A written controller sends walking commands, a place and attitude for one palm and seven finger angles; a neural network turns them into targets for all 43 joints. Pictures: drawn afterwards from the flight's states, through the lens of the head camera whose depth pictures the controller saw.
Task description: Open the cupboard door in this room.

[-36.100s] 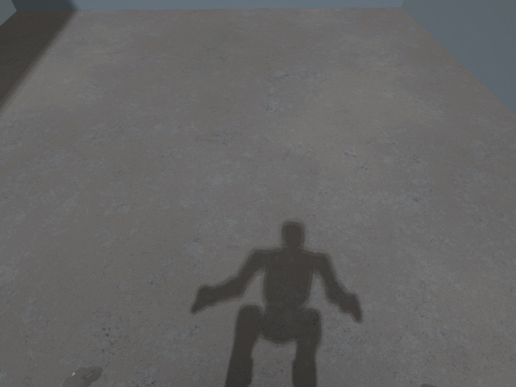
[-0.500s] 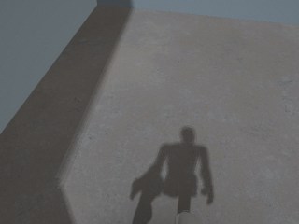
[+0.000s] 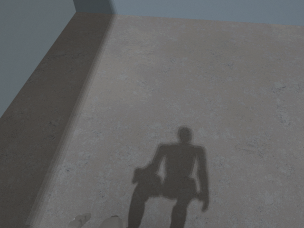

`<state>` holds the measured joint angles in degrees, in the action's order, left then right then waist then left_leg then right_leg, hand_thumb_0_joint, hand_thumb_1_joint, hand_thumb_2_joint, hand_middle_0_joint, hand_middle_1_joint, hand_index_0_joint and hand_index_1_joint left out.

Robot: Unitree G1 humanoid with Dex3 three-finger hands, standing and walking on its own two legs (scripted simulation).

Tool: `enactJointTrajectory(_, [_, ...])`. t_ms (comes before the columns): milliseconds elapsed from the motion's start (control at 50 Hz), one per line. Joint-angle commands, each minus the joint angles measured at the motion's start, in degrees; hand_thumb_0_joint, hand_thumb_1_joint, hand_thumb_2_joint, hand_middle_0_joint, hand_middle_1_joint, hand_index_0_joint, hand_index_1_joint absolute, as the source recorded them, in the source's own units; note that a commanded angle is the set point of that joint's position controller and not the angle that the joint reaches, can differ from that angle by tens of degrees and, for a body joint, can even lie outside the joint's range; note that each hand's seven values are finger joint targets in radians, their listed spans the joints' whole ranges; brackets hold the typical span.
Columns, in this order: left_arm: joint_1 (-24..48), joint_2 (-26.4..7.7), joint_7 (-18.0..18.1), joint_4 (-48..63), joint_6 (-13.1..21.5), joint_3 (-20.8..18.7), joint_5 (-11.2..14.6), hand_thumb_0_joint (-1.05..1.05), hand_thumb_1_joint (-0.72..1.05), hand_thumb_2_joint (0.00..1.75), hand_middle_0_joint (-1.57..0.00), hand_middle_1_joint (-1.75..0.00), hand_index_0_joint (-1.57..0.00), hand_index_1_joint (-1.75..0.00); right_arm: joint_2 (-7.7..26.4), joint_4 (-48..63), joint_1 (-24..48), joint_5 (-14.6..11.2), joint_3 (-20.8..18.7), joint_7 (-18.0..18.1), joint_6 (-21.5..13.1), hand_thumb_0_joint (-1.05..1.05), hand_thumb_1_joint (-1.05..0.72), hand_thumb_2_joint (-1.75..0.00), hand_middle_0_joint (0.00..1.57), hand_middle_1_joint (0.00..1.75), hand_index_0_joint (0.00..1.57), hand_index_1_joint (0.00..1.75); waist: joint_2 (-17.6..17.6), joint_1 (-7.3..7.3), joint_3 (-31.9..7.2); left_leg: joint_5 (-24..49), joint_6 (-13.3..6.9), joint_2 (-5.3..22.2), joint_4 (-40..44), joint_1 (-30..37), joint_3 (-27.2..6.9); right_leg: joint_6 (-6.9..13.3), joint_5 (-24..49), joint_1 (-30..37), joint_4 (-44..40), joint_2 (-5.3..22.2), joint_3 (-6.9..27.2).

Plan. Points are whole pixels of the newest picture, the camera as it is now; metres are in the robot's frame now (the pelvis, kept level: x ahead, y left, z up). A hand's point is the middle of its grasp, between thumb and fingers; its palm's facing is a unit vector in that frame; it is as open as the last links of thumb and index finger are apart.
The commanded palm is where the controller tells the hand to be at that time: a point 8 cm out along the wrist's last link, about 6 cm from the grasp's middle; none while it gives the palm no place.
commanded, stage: turn to face it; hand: left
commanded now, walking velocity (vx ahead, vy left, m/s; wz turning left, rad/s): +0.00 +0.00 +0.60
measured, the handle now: out of the picture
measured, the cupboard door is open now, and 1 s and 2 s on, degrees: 40 40 40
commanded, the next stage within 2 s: none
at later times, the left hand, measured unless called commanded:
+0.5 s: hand out of the picture +0.09 +0.20 -0.16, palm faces +0.28 -0.90 -0.32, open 7.4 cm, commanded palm none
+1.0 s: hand out of the picture +0.02 +0.16 -0.17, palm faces +0.59 -0.75 -0.28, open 7.4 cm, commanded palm none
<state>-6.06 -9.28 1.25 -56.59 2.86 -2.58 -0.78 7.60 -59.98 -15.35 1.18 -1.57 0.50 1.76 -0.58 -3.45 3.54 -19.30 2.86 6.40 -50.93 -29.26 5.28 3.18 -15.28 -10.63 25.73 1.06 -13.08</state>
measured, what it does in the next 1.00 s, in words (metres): walks ahead, turning left: left foot, then right foot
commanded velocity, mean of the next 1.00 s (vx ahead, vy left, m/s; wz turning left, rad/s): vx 0.00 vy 0.00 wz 0.60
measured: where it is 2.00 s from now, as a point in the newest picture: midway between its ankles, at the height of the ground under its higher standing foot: outside the picture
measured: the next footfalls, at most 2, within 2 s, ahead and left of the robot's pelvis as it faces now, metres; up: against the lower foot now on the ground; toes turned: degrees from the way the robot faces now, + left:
left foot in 0.10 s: +0.13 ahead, +0.13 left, +0.00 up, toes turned +12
right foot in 0.48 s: +0.14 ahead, -0.15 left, +0.00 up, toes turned +13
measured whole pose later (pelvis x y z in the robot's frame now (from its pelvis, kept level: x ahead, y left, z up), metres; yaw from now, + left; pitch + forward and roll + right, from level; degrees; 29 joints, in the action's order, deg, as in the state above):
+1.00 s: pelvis +0.08 -0.07 -0.01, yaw +36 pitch +1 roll +1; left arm -9.1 -14.8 0.4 -51.7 -3.0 -4.0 -1.1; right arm 13.2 -50.4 -6.4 1.6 -2.8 -0.7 2.6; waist -0.9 0.7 6.3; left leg -14.9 1.2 0.5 -31.9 -18.4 -1.3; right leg -4.5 -27.1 -26.4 55.4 4.3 -1.6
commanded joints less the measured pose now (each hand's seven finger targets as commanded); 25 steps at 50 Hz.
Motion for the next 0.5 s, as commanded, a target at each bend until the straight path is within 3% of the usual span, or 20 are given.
enactJointTrajectory(0, [-4.0,-8.6,0.3,2.1,-0.6,-2.3,-0.4,0.00,0.90,0.90,-0.20,-0.30,-0.20,-0.30,3.6,3.6,-2.0,-0.2,-1.2,-1.1,-0.7,0.00,-0.90,-0.90,0.20,0.30,0.20,0.30,-5.4,2.03,-2.6,2.4,-0.3,-0.5,8.9,5.9,1.2,3.5,25.2,0.2,-3.0,18.2,4.6])
enactJointTrajectory(40, [-4.7,-9.3,0.2,2.7,-1.2,-2.7,-0.2,0.00,0.90,0.90,-0.20,-0.30,-0.20,-0.30,5.7,4.4,-2.8,0.3,-1.6,-1.3,-0.7,0.00,-0.90,-0.90,0.20,0.30,0.20,0.30,-3.6,1.36,-3.5,6.9,-1.1,-1.9,16.0,11.6,1.9,1.1,22.5,-0.5,3.8,17.1,2.9])
enactJointTrajectory(60, [-5.2,-9.2,0.1,3.2,-1.6,-2.7,0.0,0.00,0.90,0.90,-0.20,-0.30,-0.20,-0.30,8.5,4.3,-5.7,0.5,-2.3,-1.3,-1.0,0.00,-0.90,-0.90,0.20,0.30,0.20,0.30,3.1,-0.01,-6.4,18.5,-2.9,-0.2,20.4,18.0,-1.7,-1.5,17.7,-3.6,12.0,15.0,1.4])
enactJointTrajectory(80, [-6.3,-6.6,0.0,4.9,-2.1,-2.3,0.5,0.00,0.90,0.90,-0.20,-0.30,-0.20,-0.30,14.4,5.1,-9.1,1.0,-3.5,-0.9,-1.4,0.00,-0.90,-0.90,0.20,0.30,0.20,0.30,19.1,-1.07,-9.0,38.0,-10.1,12.9,25.1,24.4,-21.1,-6.0,-5.6,-14.2,25.3,7.3,-0.6])
enactJointTrajectory(100, [-2.7,-6.4,0.2,7.6,-2.4,-1.6,0.3,0.00,0.90,0.90,-0.20,-0.30,-0.20,-0.30,17.4,5.0,-11.0,0.9,-4.0,-0.1,-1.1,0.00,-0.90,-0.90,0.20,0.30,0.20,0.30,19.3,-2.71,-9.8,42.8,-16.7,20.1,29.4,23.1,-30.8,-6.5,-27.1,-17.9,36.6,2.8,6.1])
enactJointTrajectory(120, [-0.4,-6.8,0.3,8.2,-3.1,-1.9,-0.2,0.00,0.90,0.90,-0.20,-0.30,-0.20,-0.30,17.9,5.4,-9.7,0.9,-4.2,0.6,-1.1,0.00,-0.90,-0.90,0.20,0.30,0.20,0.30,13.7,-1.98,-10.7,33.7,-16.9,19.4,30.6,22.8,-32.1,-6.3,-23.3,-22.0,43.2,2.9,11.2])
enactJointTrajectory(140, [0.6,-6.4,0.2,8.0,-3.0,-2.1,-0.3,0.00,0.90,0.90,-0.20,-0.30,-0.20,-0.30,17.7,6.3,-7.4,0.8,-4.2,0.9,-1.4,0.00,-0.90,-0.90,0.20,0.30,0.20,0.30,13.7,-1.08,-10.9,29.0,-15.7,17.2,30.4,21.6,-30.8,-6.6,-19.3,-24.3,46.0,3.4,13.2])
enactJointTrajectory(160, [-0.1,-6.9,-0.1,7.4,-3.0,-2.4,-0.3,0.00,0.90,0.90,-0.20,-0.30,-0.20,-0.30,16.4,7.5,-4.4,0.6,-3.9,1.0,-1.6,0.00,-0.90,-0.90,0.20,0.30,0.20,0.30,11.3,0.14,-10.4,26.7,-14.2,14.7,30.2,20.2,-26.2,-6.8,-15.0,-24.2,46.0,4.0,14.3])
enactJointTrajectory(200, [-2.0,-6.9,-0.7,6.5,-3.5,-2.4,-0.2,0.00,0.90,0.90,-0.20,-0.30,-0.20,-0.30,15.3,9.1,0.2,0.5,-3.4,1.0,-2.0,0.00,-0.90,-0.90,0.20,0.30,0.20,0.30,9.0,2.24,-9.1,24.2,-11.6,10.1,30.5,17.3,-18.8,-7.3,-9.9,-21.5,41.9,3.9,13.4])
enactJointTrajectory(220, [-3.0,-6.7,-0.7,6.3,-3.8,-2.4,-0.1,0.00,0.90,0.90,-0.20,-0.30,-0.20,-0.30,15.6,9.5,1.3,0.5,-3.6,0.8,-1.9,0.00,-0.90,-0.90,0.20,0.30,0.20,0.30,9.5,2.58,-9.3,22.8,-11.2,9.0,30.7,16.6,-17.4,-7.4,-9.6,-19.9,38.4,3.6,13.0])
enactJointTrajectory(280, [-2.6,-6.9,-0.7,7.0,-4.2,-2.2,-0.2,0.00,0.90,0.90,-0.20,-0.30,-0.20,-0.30,16.9,9.9,1.9,0.5,-4.2,0.4,-1.4,0.00,-0.90,-0.90,0.20,0.30,0.20,0.30,7.7,2.02,-8.3,16.6,-11.4,8.2,31.9,15.9,-18.4,-7.4,-10.2,-17.1,30.1,2.3,11.9])
enactJointTrajectory(320, [-2.8,-7.1,-0.7,7.7,-4.2,-2.1,-0.2,0.00,0.90,0.90,-0.20,-0.30,-0.20,-0.30,17.5,10.4,2.9,0.6,-4.8,0.0,-0.8,0.00,-0.90,-0.90,0.20,0.30,0.20,0.30,9.5,1.83,-8.6,13.3,-11.2,7.2,31.6,14.8,-19.0,-7.2,-10.5,-14.1,23.8,1.3,11.1])
enactJointTrajectory(360, [-4.5,-7.3,-0.6,7.8,-4.0,-2.1,0.0,0.00,0.90,0.90,-0.20,-0.30,-0.20,-0.30,18.1,11.2,4.6,0.6,-5.3,-0.3,-0.3,0.00,-0.90,-0.90,0.20,0.30,0.20,0.30,10.6,2.33,-8.2,10.7,-10.7,6.4,30.9,12.4,-20.5,-6.8,-9.7,-9.7,17.5,-0.2,10.1])
enactJointTrajectory(400, [-9.2,-8.6,-0.5,6.9,-3.6,-2.5,0.0,0.00,0.90,0.90,-0.20,-0.30,-0.20,-0.30,17.7,12.3,7.6,0.2,-5.6,-0.5,0.2,0.00,-0.90,-0.90,0.20,0.30,0.20,0.30,9.1,4.64,-8.3,7.5,-8.7,3.9,27.6,7.2,-19.9,-6.5,-2.8,-0.8,5.8,-0.8,9.2])
enactJointTrajectory(420, [-11.9,-11.3,-0.2,6.8,-3.1,-3.1,-0.3,0.00,0.90,0.90,-0.20,-0.30,-0.20,-0.30,15.7,13.4,8.7,-0.3,-5.4,-0.7,0.4,0.00,-0.90,-0.90,0.20,0.30,0.20,0.30,2.7,6.10,-8.2,2.0,-5.9,-0.2,22.0,0.9,-16.9,-5.1,-3.7,5.5,-3.9,3.8,13.5])
enactJointTrajectory(440, [-12.7,-16.9,0.3,7.2,-2.7,-4.2,-1.3,0.00,0.90,0.90,-0.20,-0.30,-0.20,-0.30,11.6,14.9,8.9,-0.6,-4.7,-1.1,0.5,0.00,-0.90,-0.90,0.20,0.30,0.20,0.30,-14.4,6.74,-6.7,-8.7,-0.8,-8.4,8.0,-9.9,-7.5,0.7,-8.1,9.0,-12.4,19.4,31.3])
enactJointTrajectory(460, [-10.0,-18.9,0.4,8.6,-2.9,-3.6,-1.1,0.00,0.90,0.90,-0.20,-0.30,-0.20,-0.30,12.5,16.0,11.1,-0.2,-4.6,-1.5,0.2,0.00,-0.90,-0.90,0.20,0.30,0.20,0.30,-16.5,7.06,-4.7,-15.2,-0.7,-8.2,-6.7,-8.1,-6.2,5.6,-2.0,1.0,-14.0,27.6,34.6])
enactJointTrajectory(480, [-8.2,-16.7,0.9,9.1,-2.5,-3.7,-1.0,0.00,0.90,0.90,-0.20,-0.30,-0.20,-0.30,12.7,15.6,10.8,-0.2,-5.0,-1.4,0.7,0.00,-0.90,-0.90,0.20,0.30,0.20,0.30,-14.2,5.33,-5.4,-13.5,-0.8,-6.6,-14.7,-6.9,-7.8,6.4,2.5,-1.6,-11.7,26.2,33.0])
